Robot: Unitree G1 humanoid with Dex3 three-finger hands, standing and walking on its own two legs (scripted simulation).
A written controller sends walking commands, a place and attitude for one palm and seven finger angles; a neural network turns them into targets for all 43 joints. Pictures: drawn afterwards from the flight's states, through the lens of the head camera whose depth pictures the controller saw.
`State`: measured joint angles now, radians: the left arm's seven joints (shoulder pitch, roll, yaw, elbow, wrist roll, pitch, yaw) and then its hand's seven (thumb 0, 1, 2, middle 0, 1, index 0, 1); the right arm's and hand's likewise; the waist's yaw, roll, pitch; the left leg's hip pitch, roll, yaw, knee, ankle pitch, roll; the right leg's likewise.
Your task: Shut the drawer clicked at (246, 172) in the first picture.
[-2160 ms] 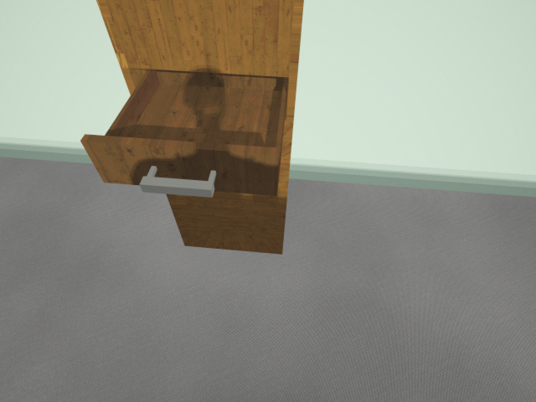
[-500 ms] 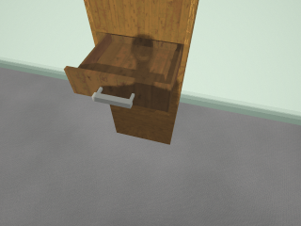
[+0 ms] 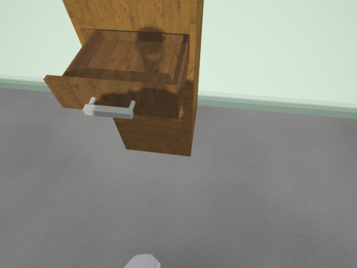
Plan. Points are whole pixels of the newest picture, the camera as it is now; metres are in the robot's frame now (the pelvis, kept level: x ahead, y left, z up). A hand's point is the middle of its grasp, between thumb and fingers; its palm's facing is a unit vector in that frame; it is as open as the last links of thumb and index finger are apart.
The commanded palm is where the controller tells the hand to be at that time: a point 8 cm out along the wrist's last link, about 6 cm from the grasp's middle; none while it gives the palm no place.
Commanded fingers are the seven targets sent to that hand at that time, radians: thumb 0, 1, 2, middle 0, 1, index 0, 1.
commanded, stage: take the last steps up to it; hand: left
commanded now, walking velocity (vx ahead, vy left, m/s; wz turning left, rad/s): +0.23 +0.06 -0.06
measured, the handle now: (110, 106) +0.52 +0.24 +0.00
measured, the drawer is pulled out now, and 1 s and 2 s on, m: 0.27 0.27 0.27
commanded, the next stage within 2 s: come to a stop and stand still in 0.42 s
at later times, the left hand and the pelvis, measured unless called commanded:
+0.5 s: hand (115, 255) +0.16 +0.19 -0.18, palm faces +0.00 -0.98 -0.21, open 7.4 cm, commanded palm none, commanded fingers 0.00 0.90 0.90 -0.20 -0.30 -0.20 -0.30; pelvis +0.10 +0.00 -0.02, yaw -2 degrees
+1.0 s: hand (118, 233) +0.21 +0.19 -0.17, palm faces -0.01 -0.96 -0.29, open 7.3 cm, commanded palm none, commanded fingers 0.00 0.90 0.90 -0.20 -0.30 -0.20 -0.30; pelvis +0.16 -0.01 -0.01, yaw -2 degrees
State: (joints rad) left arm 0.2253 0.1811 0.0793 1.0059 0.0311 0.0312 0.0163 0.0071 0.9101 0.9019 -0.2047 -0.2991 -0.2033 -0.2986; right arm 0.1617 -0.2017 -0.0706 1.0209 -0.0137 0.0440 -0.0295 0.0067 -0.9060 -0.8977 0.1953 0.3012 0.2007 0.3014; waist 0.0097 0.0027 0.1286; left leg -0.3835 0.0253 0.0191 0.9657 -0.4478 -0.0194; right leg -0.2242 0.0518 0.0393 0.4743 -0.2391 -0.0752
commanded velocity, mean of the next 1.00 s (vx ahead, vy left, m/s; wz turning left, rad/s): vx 0.00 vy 0.03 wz -0.02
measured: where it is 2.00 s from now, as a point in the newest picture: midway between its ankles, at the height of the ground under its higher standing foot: outside the picture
